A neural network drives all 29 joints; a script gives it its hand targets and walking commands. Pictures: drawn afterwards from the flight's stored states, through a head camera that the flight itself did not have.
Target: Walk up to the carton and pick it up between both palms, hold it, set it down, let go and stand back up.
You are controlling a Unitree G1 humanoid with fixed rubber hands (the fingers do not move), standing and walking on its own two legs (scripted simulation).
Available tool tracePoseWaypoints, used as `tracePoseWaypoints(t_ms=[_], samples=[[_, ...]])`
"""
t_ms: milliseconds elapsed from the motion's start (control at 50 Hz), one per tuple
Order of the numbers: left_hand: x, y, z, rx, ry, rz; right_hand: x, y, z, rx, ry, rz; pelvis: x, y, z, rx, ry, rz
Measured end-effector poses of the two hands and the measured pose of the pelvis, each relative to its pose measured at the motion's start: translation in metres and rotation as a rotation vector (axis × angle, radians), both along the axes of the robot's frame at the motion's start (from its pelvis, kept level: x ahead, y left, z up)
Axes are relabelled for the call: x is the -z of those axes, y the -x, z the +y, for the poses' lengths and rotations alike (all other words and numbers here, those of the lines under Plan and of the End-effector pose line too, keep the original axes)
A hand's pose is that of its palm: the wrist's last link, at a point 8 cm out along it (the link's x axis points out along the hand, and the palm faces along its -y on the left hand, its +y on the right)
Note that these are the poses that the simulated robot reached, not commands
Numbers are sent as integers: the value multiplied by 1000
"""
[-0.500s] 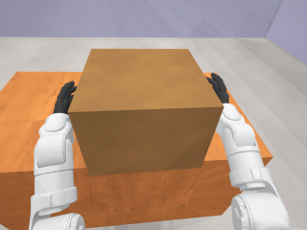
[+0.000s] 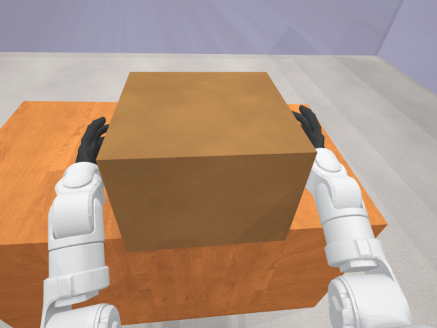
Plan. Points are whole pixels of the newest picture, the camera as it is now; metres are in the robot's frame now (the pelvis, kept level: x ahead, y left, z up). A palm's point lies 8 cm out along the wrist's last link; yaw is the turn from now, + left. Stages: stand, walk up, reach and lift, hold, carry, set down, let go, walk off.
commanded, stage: hold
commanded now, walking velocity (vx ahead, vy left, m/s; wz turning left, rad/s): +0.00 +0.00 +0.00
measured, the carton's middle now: (204, 152) +0.40 +0.01 +0.14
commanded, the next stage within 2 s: set down in 0.74 s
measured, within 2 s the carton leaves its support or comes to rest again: neither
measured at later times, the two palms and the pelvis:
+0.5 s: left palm (91, 163) +0.34 +0.20 +0.16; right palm (310, 148) +0.36 -0.18 +0.18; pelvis +0.00 +0.00 +0.00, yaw +0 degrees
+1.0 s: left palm (91, 158) +0.34 +0.20 +0.17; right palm (312, 145) +0.36 -0.18 +0.19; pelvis +0.00 +0.00 +0.00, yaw +0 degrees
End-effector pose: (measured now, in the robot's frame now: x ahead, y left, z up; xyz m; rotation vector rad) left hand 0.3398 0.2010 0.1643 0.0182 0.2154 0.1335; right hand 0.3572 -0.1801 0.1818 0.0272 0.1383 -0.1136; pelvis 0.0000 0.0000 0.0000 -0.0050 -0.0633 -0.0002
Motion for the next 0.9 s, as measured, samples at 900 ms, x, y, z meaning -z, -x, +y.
tracePoseWaypoints(t_ms=[900], samples=[[-6,-1,-2,9,-16,-25,-5,3,-2,5,7,-28,0,-2,1,-3,1,-7]])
